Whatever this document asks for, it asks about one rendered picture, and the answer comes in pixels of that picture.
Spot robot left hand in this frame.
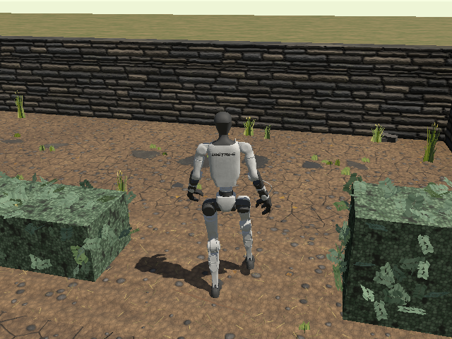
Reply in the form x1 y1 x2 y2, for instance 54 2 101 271
187 189 203 202

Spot robot right forearm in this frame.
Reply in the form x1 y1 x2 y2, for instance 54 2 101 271
253 170 269 201

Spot robot torso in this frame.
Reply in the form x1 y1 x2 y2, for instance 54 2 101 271
208 139 241 212

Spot robot left upper arm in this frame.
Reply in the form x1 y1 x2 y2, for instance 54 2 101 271
191 143 209 180

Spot robot right foot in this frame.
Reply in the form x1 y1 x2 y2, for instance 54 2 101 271
245 255 255 270

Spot robot left forearm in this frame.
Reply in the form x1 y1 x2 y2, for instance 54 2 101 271
188 170 199 193

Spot robot right hand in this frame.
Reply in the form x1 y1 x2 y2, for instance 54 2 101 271
256 197 272 215

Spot robot right upper arm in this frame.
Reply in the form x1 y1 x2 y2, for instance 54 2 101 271
238 142 259 182

